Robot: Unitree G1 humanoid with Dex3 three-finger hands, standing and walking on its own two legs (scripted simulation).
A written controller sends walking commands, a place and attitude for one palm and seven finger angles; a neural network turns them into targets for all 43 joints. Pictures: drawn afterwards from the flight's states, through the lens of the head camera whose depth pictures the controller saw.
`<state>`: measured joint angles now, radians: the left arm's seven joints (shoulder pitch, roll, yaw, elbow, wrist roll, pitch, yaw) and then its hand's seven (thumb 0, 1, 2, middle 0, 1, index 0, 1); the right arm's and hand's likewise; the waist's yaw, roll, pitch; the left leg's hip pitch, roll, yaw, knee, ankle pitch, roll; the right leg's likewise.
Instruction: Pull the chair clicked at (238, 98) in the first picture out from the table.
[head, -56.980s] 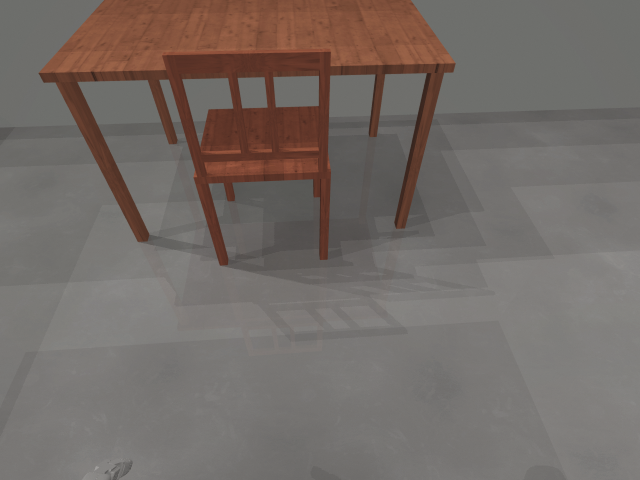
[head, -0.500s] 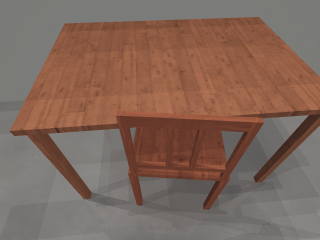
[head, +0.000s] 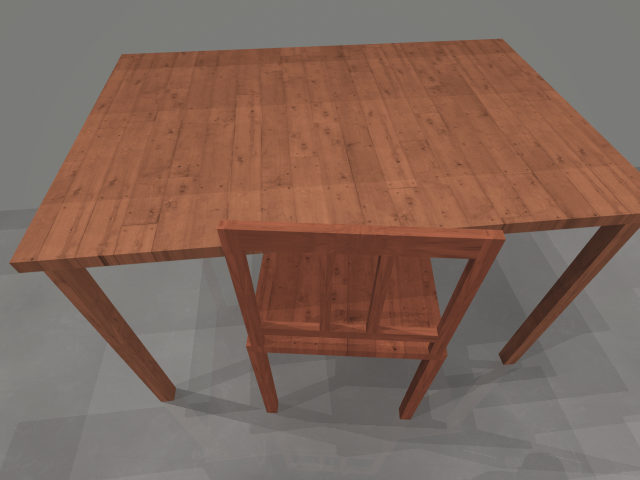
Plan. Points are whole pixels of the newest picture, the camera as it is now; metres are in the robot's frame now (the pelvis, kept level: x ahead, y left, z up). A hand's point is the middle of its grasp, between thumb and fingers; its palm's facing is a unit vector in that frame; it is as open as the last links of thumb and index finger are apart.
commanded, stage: look again from close up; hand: left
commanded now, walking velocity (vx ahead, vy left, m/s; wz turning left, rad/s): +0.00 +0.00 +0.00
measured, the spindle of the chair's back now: (325, 293) +0.44 +0.02 -0.11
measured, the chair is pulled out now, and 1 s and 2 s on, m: -0.05 -0.05 -0.05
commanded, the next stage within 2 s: raise the hand toward the chair's back in 0.56 s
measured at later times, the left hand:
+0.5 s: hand out of the picture -0.02 +0.14 -0.17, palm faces +0.03 -0.98 -0.18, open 7.4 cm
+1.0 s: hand (241, 422) +0.19 +0.11 -0.02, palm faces -0.04 -1.00 +0.07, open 8.5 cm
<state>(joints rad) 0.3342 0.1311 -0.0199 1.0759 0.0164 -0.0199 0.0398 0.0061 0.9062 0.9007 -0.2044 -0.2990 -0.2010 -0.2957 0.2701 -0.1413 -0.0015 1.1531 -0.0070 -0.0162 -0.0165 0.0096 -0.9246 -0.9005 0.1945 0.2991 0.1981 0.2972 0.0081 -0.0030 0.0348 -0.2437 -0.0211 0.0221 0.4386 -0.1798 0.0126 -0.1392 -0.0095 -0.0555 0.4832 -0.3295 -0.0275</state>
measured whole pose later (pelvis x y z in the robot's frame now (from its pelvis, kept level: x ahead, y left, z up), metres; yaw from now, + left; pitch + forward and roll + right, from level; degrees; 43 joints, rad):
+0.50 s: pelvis +0.00 -0.02 +0.00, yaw +0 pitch -1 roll +1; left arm 0.34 0.12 -0.02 1.07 0.02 -0.02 0.04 0.01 0.91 0.90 -0.20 -0.30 -0.20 -0.30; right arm 0.28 -0.12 0.00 1.16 -0.01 -0.01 -0.02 0.01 -0.92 -0.90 0.19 0.30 0.20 0.30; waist 0.01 0.00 0.04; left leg -0.24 0.00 0.02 0.44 -0.18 -0.01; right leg -0.14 0.02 -0.06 0.47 -0.32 -0.05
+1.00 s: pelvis -0.02 -0.01 -0.06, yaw -1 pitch +10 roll +1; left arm 0.37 0.09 0.01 0.18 -0.19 -0.52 -0.17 0.02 0.73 0.81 -0.18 -0.27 -0.18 -0.26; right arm 0.15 -0.26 -0.07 0.65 0.01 -0.28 -0.02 0.02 -0.92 -0.90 0.19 0.30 0.20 0.30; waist -0.02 -0.02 -0.16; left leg -0.73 0.01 0.02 0.91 -0.36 -0.01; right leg -0.63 0.00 -0.05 0.97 -0.52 -0.05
